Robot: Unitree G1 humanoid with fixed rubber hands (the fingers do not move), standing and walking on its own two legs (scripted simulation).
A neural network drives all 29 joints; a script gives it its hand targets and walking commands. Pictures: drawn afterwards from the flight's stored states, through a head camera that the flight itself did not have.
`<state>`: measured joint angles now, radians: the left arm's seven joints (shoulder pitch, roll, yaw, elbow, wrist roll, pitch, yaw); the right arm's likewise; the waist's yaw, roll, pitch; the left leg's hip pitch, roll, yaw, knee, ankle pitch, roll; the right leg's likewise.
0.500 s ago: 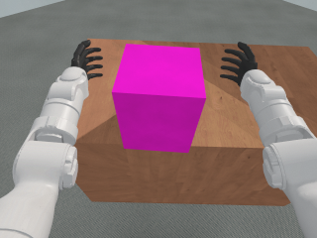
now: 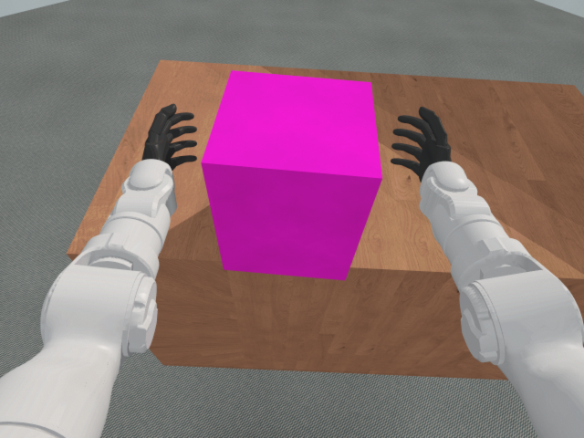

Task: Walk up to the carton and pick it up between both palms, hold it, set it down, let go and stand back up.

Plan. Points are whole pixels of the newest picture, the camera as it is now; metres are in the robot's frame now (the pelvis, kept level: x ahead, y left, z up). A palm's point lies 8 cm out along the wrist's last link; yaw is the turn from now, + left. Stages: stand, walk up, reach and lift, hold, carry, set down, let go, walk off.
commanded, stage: reach and lift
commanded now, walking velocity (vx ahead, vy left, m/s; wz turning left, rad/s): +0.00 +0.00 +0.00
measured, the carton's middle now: (292, 182) +0.49 +0.03 +0.05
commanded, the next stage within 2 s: none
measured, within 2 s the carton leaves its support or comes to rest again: neither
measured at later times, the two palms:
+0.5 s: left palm (185, 154) +0.46 +0.19 +0.13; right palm (406, 162) +0.46 -0.12 +0.13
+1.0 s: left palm (185, 163) +0.44 +0.18 +0.13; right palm (408, 176) +0.43 -0.12 +0.13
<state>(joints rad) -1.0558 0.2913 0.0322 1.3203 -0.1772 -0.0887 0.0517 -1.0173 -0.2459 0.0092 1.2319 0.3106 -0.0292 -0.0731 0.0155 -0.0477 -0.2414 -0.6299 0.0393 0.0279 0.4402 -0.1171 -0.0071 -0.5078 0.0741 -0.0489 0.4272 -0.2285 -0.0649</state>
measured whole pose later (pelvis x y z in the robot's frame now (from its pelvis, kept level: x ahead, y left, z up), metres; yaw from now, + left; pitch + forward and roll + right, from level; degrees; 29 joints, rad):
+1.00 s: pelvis +0.01 +0.03 +0.01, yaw -2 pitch +6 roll +0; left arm -0.92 -0.06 0.60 0.90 0.43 0.05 0.02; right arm -0.88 0.09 -0.70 0.89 -0.44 -0.06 0.01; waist 0.05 -0.03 -0.05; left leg -0.32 0.00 0.08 0.31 -0.10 0.03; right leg -0.22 0.03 -0.01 0.31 -0.20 -0.03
